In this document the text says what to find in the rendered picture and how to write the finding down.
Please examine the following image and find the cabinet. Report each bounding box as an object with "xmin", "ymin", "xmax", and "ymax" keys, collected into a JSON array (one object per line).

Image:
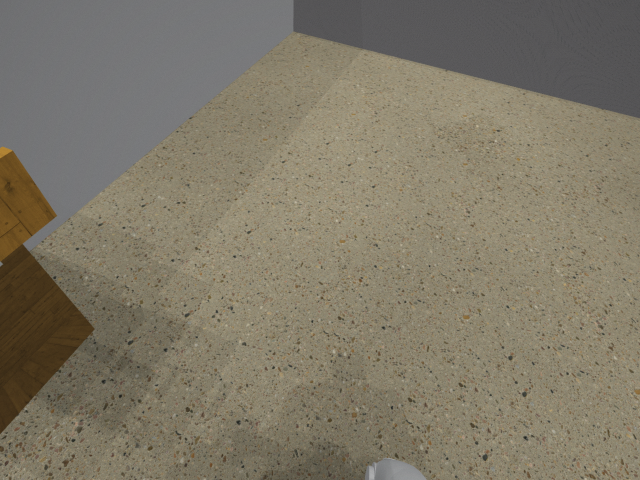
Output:
[{"xmin": 0, "ymin": 244, "xmax": 94, "ymax": 434}]

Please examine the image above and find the robot right thigh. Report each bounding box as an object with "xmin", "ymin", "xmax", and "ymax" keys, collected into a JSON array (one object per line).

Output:
[{"xmin": 365, "ymin": 459, "xmax": 427, "ymax": 480}]

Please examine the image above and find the drawer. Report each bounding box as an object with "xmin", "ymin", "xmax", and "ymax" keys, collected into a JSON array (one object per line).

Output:
[{"xmin": 0, "ymin": 147, "xmax": 57, "ymax": 262}]

